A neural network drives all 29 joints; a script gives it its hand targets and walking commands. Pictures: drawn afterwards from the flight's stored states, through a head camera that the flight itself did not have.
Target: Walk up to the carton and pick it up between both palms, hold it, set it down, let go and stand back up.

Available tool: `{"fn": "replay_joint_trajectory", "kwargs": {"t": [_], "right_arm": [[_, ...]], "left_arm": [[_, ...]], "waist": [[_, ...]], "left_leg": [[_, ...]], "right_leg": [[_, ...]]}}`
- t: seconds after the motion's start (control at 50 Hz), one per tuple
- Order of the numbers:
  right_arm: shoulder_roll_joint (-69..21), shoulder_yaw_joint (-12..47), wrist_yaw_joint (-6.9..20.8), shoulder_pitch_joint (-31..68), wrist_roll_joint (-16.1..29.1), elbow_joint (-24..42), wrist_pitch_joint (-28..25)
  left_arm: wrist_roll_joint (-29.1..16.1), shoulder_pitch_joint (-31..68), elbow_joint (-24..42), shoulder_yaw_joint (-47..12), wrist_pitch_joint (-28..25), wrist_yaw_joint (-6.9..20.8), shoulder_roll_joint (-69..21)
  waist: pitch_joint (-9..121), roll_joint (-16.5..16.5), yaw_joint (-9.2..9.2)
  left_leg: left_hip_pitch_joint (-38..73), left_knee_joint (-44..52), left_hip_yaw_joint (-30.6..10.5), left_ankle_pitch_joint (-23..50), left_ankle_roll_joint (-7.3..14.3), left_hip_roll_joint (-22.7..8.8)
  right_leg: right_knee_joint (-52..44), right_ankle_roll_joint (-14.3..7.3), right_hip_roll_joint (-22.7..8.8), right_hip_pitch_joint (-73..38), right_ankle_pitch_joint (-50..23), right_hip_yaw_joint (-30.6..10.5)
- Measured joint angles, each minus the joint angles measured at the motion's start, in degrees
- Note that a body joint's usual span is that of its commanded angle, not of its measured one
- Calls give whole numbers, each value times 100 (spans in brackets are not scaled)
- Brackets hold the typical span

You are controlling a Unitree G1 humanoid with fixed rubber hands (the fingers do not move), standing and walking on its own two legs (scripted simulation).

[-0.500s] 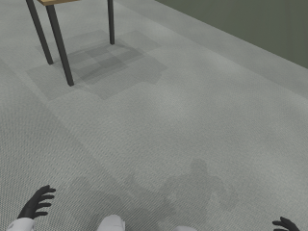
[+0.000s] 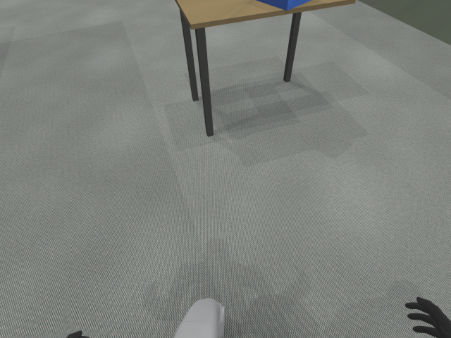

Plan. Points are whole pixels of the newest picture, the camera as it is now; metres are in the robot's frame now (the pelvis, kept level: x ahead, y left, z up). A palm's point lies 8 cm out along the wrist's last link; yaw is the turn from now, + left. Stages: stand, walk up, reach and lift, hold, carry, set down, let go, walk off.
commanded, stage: walk up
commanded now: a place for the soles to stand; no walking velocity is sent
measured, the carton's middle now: out of the picture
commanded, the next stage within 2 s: none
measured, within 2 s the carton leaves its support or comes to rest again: neither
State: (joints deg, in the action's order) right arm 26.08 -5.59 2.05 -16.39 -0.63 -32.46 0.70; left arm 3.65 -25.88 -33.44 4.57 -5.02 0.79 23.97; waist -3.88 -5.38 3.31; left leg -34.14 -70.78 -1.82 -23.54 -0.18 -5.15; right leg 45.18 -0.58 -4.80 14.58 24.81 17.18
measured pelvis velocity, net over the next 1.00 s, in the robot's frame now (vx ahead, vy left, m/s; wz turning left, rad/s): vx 0.43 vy -0.10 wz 0.38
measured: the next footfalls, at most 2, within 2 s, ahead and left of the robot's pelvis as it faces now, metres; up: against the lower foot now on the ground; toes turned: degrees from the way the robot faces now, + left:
left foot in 0.16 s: +0.22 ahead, +0.13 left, +0.00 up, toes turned +10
right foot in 0.52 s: +0.45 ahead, -0.20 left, +0.00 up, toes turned +8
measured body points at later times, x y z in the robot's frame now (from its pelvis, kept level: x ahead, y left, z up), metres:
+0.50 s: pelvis +0.23 -0.06 -0.01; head +0.24 -0.02 +0.43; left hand +0.33 +0.26 -0.09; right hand +0.39 -0.36 -0.05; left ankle +0.18 +0.12 -0.70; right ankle +0.39 -0.19 -0.68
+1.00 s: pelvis +0.43 -0.10 -0.01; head +0.40 -0.05 +0.44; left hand +0.37 +0.23 -0.13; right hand +0.67 -0.34 -0.04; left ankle +0.42 +0.01 -0.70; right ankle +0.48 -0.22 -0.62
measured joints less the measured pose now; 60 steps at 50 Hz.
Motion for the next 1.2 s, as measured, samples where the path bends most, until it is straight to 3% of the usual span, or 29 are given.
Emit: {"fn": "replay_joint_trajectory", "kwargs": {"t": [0.1, 0.16, 0.2, 0.26, 0.32, 0.4, 0.5, 0.52, 0.56, 0.6, 0.66, 0.72, 0.78, 0.82, 0.84, 0.88, 0.94, 1.0, 1.1, 1.2], "right_arm": [[-34, -3, 119, 389, 54, 189, -20], [-62, 49, 113, 505, 19, 358, -127], [-70, 110, -7, 556, -5, 493, -240], [-186, 244, -299, 372, 5, 594, -295], [-350, 437, -475, 11, -26, 510, -353], [-344, 516, -515, -393, -101, 355, -417], [-51, 428, -513, -701, -209, 318, -442], [28, 393, -511, -750, -224, 315, -410], [163, 282, -506, -776, -178, 260, -319], [175, 188, -540, -722, -19, 149, -171], [174, 145, -528, -518, 51, 37, -77], [102, 153, -457, -313, 29, 37, -123], [-14, 193, -376, -105, 32, 62, -176], [-89, 224, -339, -22, 63, 88, -245], [-123, 233, -334, -11, 79, 106, -305], [-157, 272, -389, -32, 33, 173, -382], [-258, 370, -600, -156, -73, 190, -439], [-327, 463, -695, -324, -134, 125, -481], [-248, 431, -669, -571, -205, 144, -535], [-11, 334, -643, -718, -231, 248, -515]], "left_arm": [[40, -155, -7, 54, 68, 9, 261], [-15, -190, 31, 46, 205, 54, 388], [-81, -130, -6, 35, 331, 115, 389], [-178, 149, 20, 18, 583, 239, 371], [-214, 520, 196, 47, 580, 220, 360], [-181, 894, 475, 28, 549, 293, 247], [-191, 1046, 662, -20, 555, 436, 182], [-198, 1009, 694, -16, 532, 443, 187], [-184, 940, 728, 0, 450, 410, 173], [-205, 901, 709, -14, 417, 344, 132], [-190, 837, 526, -64, 388, 222, -33], [-132, 677, 331, -110, 397, 139, -57], [-104, 476, 195, -95, 420, 118, 59], [-115, 348, 106, -57, 491, 128, 173], [-115, 290, 59, -28, 550, 136, 229], [-158, 215, -73, 29, 711, 158, 268], [-202, 253, -119, 98, 960, 224, 312], [-194, 381, -44, 190, 930, 262, 307], [-178, 616, 159, 204, 893, 382, 227], [-198, 891, 321, 134, 832, 509, 170]], "waist": [[-133, 293, 218], [-183, 627, 285], [-305, 931, 231], [-281, 1116, 16], [-288, 1388, -82], [-294, 1506, -269], [-224, 1248, -517], [-178, 1147, -529], [-138, 815, -547], [-117, 622, -544], [-201, 323, -473], [-238, 217, -325], [-281, 312, -107], [-296, 469, 26], [-298, 596, 81], [-264, 826, 123], [-199, 1083, 59], [-228, 1309, -14], [-266, 1442, -207], [-288, 1287, -413]], "left_leg": [[79, 1551, 123, 238, 161, -96], [390, 2355, 276, 728, 283, 131], [463, 2130, 379, 766, 214, 454], [559, 1844, 199, 304, 137, 667], [953, 2025, 93, 157, 16, 696], [1392, 2216, -63, -46, -136, 581], [1648, 1907, -329, -628, -372, 229], [1659, 1720, -401, -839, -352, 121], [1479, 960, -712, -1244, -71, -67], [1050, -159, -878, -1238, 87, 129], [516, -919, -536, -880, 129, 279], [226, -478, 40, -887, 152, 263], [216, 334, 405, -811, 248, 270], [477, 1138, 535, -392, 335, 339], [619, 1387, 580, 54, 402, 423], [721, 1309, 675, 27, 452, 551], [974, 1431, 649, -258, 374, 603], [1361, 1794, 612, -267, 209, 525], [1890, 2236, 545, -363, -27, 278], [2226, 2229, 454, -732, -372, -103]], "right_leg": [[-315, 129, -157, -616, 291, 357], [-11, 230, -479, -792, 744, 466], [936, 64, -796, -572, 882, 50], [2982, -10, -324, 312, 938, -1083], [3696, 18, -90, 1110, 780, -1552], [2764, 80, -220, 1831, 210, -1727], [1033, -49, -312, 1898, -335, -1753], [707, -46, -270, 1744, -413, -1700], [1034, 141, -88, 1736, -678, -1413], [1445, 163, -70, 1693, -268, -1155], [1393, 45, -39, 1272, 3, -798], [1205, -35, -53, 903, 181, -571], [1086, -54, -98, 619, 326, -467], [1123, -43, -168, 469, 499, -462], [1231, -48, -237, 429, 649, -514], [1706, -105, -206, 554, 931, -874], [3002, -60, 165, 1119, 757, -1567], [3357, 27, 267, 1594, 356, -1866], [2450, 99, -31, 2064, -205, -1989], [804, -82, -331, 1861, -638, -1741]]}}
